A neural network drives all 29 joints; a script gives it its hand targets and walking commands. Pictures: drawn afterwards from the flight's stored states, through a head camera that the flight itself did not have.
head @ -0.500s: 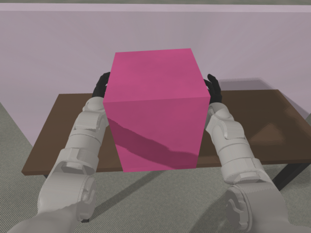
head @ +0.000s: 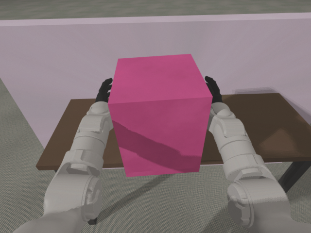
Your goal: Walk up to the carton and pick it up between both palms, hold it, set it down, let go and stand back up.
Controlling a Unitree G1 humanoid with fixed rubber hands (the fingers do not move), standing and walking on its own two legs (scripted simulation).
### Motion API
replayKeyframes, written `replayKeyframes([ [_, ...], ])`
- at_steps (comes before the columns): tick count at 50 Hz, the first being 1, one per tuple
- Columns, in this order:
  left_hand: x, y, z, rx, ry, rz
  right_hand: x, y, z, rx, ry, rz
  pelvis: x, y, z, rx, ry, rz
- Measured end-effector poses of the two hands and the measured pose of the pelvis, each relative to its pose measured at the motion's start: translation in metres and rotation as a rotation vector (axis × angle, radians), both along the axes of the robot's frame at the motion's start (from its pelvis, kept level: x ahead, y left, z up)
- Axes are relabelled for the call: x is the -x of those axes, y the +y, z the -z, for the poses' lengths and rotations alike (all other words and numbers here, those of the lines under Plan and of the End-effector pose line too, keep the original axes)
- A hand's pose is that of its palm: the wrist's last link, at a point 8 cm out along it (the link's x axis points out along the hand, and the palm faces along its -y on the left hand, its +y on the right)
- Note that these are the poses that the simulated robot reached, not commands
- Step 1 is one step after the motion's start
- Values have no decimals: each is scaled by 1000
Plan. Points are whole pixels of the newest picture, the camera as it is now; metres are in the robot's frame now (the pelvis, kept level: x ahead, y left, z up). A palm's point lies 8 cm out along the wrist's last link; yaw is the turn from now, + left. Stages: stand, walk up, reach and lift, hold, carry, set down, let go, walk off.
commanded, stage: reach and lift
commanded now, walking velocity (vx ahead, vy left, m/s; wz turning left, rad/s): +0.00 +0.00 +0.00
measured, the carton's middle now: (158, 115) +0.40 +0.00 +0.14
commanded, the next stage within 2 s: hold in 0.60 s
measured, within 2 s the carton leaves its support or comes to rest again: neither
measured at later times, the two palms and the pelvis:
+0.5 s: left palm (106, 91) +0.45 +0.15 +0.20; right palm (212, 93) +0.44 -0.15 +0.19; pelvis +0.03 +0.00 +0.00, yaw +1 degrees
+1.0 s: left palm (102, 89) +0.43 +0.15 +0.21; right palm (215, 84) +0.42 -0.14 +0.23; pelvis +0.02 +0.00 +0.00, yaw +1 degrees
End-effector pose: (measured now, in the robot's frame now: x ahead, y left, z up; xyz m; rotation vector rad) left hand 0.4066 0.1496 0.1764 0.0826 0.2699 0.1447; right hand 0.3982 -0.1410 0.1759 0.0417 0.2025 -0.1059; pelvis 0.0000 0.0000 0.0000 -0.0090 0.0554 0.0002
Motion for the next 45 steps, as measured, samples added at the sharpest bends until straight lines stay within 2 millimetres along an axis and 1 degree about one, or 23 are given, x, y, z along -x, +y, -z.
replayKeyframes([
  [3, 0, 4, -9, -1, -18, -22, -6, 4, -9, 0, -19, -22, -1, -2, 0, -3, 1, -1],
  [6, -1, 8, -13, 21, -19, -44, -12, 8, -14, 7, -19, -38, -2, -4, -1, -5, 3, -3],
  [11, -8, 8, -10, 34, -4, -43, -18, 8, -11, 11, -4, -37, -7, -4, -1, -5, 10, -8],
  [16, -20, 0, -6, 39, 13, -18, -23, 0, -8, 13, 13, -11, -13, -1, -2, -1, 20, -9],
  [19, -28, -4, -7, 40, 17, -8, -27, -4, -6, -8, 19, 2, -18, -1, -2, 0, 27, -10],
  [23, -36, -6, -15, 42, 5, -14, -35, -5, -7, -61, 10, 8, -25, 0, -3, 1, 36, -10],
  [28, -41, 0, -29, 43, -37, -29, -45, 0, -20, -116, -29, 1, -30, 0, -4, 2, 46, -10],
  [31, -42, 4, -33, 43, -48, -38, -49, 4, -25, -131, -38, -8, -32, 0, -4, 3, 50, -10],
  [35, -40, 8, -31, 45, -32, -43, -49, 8, -27, -137, -21, -12, -33, 1, -4, 4, 52, -10],
  [40, -34, 8, -23, 53, -20, -27, -43, 7, -33, -122, -11, -2, -32, 3, -5, 7, 48, -11],
  [45, -28, 3, -29, 58, -44, -11, -34, 3, -44, -119, -34, 8, -29, 4, -4, 7, 42, -11],
])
